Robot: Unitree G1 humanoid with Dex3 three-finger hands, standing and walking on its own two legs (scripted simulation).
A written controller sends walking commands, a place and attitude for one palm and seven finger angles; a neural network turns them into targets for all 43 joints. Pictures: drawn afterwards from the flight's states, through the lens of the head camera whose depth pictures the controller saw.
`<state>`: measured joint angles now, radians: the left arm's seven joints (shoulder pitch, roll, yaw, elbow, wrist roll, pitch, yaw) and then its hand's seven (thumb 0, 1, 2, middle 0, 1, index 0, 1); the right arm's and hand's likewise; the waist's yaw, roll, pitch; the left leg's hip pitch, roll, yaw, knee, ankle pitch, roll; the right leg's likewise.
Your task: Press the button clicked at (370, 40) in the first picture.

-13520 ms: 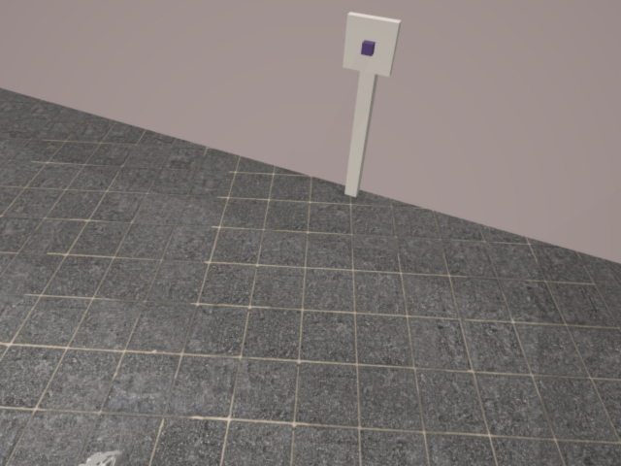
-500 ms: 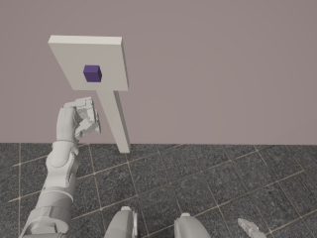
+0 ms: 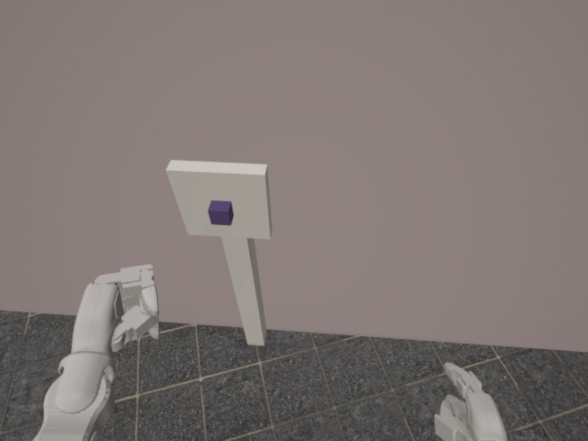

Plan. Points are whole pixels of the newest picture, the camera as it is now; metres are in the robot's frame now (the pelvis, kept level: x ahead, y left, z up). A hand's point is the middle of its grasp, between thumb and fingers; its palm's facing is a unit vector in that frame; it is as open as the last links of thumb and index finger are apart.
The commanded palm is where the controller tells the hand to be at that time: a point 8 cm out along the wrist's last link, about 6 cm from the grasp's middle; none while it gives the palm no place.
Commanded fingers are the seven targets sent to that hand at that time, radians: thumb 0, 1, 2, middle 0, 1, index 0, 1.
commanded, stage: draw the hand back to the body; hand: left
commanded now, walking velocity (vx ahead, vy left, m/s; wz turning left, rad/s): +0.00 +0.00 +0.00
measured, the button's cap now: (221, 211) +0.52 +0.18 -0.02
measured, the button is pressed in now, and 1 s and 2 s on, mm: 0 0 0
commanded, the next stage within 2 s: step back with the hand held close in 0.80 s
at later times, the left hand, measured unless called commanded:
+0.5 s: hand (51, 309) +0.20 +0.25 +0.18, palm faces +0.38 -0.84 -0.39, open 3.1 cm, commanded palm +0.15 +0.29 +0.20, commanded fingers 0.00 0.90 0.90 -1.30 -1.50 -1.30 -1.50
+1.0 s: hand (36, 317) +0.19 +0.24 +0.19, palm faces +0.40 -0.83 -0.40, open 3.1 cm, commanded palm +0.14 +0.28 +0.20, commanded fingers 0.00 0.90 0.90 -1.30 -1.50 -1.30 -1.50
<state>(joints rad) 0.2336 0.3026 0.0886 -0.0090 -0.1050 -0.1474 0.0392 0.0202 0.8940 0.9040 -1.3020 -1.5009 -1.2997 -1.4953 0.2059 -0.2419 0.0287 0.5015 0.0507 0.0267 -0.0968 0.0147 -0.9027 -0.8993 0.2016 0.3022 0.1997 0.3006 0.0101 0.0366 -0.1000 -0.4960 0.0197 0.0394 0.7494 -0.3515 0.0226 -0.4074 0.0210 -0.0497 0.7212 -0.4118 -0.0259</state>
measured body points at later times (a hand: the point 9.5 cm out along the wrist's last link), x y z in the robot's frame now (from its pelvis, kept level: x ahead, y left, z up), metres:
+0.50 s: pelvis +0.02 +0.01 +0.03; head +0.00 -0.01 +0.48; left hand +0.18 +0.29 +0.20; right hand +0.21 -0.20 -0.05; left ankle +0.02 +0.10 -0.71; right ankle -0.03 -0.10 -0.71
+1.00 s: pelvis +0.00 +0.00 +0.03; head -0.02 -0.02 +0.48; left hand +0.16 +0.28 +0.21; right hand +0.19 -0.22 -0.05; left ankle +0.02 +0.10 -0.71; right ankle -0.03 -0.10 -0.71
